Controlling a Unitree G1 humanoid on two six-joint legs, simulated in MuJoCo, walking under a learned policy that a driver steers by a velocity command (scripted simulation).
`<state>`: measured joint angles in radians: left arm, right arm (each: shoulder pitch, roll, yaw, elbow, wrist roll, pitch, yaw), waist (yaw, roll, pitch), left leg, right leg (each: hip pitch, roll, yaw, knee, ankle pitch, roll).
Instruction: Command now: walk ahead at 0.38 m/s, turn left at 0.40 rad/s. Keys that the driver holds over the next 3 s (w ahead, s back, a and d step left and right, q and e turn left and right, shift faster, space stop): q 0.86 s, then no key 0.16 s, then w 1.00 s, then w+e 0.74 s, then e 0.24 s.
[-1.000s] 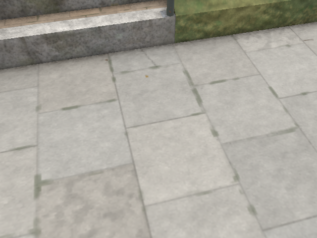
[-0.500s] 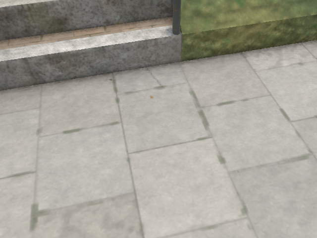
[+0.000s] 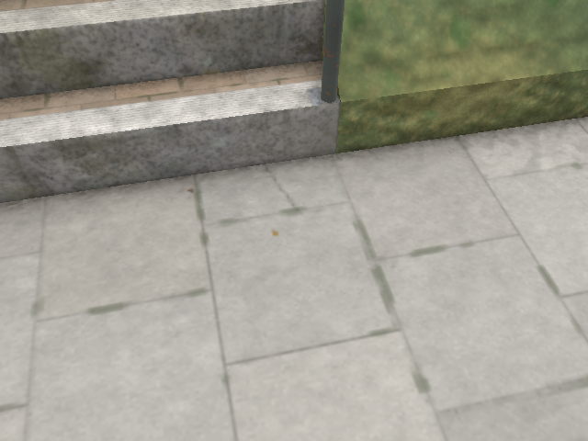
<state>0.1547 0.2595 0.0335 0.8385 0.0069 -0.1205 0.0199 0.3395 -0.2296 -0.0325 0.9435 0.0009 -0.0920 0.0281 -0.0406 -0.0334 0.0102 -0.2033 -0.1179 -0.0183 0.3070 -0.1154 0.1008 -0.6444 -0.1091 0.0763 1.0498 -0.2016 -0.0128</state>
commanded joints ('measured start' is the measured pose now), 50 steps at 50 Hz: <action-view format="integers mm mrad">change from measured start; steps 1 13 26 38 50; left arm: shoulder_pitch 11 82 -62 -84 -78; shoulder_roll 42 175 163 145 95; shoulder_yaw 9 48 57 73 52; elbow -59 -124 -123 -138 -150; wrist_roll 11 15 4 -3 -10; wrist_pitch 9 35 88 115 116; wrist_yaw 16 7 29 27 9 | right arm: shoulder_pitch -70 229 -93 -130 -132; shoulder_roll -164 -120 -100 -245 -200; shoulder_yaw -34 -23 -47 -92 -64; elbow -92 -143 -293 -369 -386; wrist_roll -2 23 12 -13 -11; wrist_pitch -17 46 134 81 101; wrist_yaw -23 -57 -50 -38 -62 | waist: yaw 53 5 40 42 16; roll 74 -281 -96 150 182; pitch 49 -391 -126 -87 -104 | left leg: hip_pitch -210 -456 -288 72 39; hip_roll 216 45 183 384 311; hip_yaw -174 -154 17 -347 -323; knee -136 885 614 15 52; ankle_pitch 258 -592 -211 180 159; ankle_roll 159 -90 -153 148 140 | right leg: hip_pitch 123 851 433 -109 126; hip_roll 36 -400 -203 60 90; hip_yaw -38 539 -37 -11 -21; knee -234 -632 -805 101 -217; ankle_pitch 157 575 215 -256 -134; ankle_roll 39 -275 -238 43 84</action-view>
